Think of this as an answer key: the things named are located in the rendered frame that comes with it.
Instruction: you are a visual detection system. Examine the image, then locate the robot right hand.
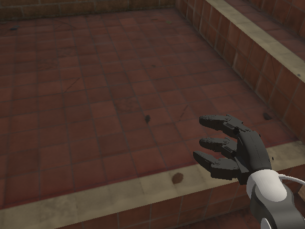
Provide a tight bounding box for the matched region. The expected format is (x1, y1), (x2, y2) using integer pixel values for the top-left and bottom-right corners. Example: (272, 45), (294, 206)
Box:
(193, 114), (274, 185)

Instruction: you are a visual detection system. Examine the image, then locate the robot right forearm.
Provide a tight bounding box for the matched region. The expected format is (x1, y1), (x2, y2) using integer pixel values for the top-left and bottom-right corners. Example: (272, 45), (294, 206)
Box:
(246, 169), (305, 229)

